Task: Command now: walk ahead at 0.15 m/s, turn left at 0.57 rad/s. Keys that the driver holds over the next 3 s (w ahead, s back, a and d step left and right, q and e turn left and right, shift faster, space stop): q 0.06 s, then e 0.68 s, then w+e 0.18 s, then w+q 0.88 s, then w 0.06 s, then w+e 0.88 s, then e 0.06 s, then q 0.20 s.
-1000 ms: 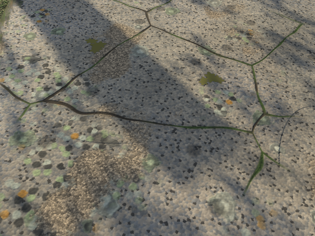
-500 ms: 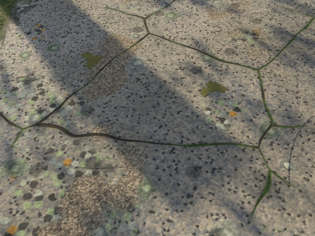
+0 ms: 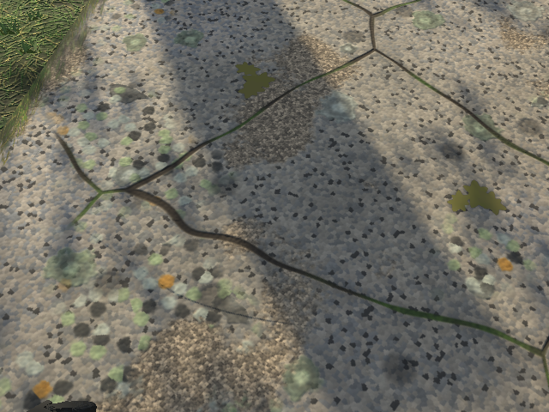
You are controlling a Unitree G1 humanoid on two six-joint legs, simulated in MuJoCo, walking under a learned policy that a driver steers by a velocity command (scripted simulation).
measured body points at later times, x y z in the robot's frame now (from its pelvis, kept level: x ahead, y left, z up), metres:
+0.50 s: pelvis +0.09 -0.05 -0.01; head +0.13 -0.04 +0.44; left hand +0.27 +0.21 -0.10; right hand +0.22 -0.33 -0.12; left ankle +0.05 +0.05 -0.74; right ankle +0.16 -0.17 -0.74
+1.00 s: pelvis +0.13 -0.12 +0.00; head +0.15 -0.14 +0.45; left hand +0.32 +0.11 -0.09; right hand +0.19 -0.43 -0.10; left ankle +0.19 +0.03 -0.67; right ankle +0.10 -0.20 -0.74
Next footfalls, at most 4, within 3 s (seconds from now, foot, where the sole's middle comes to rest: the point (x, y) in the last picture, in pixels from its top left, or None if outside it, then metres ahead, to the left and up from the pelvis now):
0.22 right None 0.20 -0.16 -0.78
0.82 right None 0.14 -0.21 -0.78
1.36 left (291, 391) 0.45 -0.04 -0.78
1.84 right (366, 278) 0.74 -0.25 -0.78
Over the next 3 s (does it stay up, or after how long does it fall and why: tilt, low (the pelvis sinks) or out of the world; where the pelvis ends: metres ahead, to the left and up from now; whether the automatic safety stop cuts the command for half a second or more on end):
stays up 1.09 -0.22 0.00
